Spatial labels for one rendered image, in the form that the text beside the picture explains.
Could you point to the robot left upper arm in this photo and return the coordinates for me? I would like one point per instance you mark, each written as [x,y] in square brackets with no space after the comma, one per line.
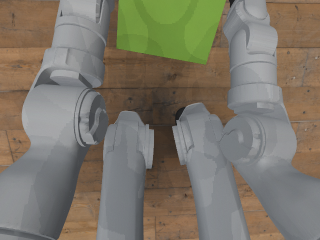
[37,191]

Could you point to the robot left forearm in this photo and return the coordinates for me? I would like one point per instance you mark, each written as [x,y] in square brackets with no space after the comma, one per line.
[77,51]

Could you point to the robot right forearm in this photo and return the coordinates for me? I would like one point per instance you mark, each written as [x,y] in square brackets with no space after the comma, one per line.
[252,50]

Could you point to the carton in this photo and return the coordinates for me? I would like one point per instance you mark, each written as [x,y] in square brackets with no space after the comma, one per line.
[176,29]

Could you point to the robot right shin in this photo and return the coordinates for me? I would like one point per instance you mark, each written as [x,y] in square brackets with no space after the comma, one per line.
[214,119]

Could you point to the robot right upper arm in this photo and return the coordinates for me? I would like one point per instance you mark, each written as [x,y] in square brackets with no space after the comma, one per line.
[261,149]

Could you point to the left robot thigh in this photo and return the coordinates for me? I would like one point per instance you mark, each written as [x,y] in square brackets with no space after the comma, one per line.
[121,210]

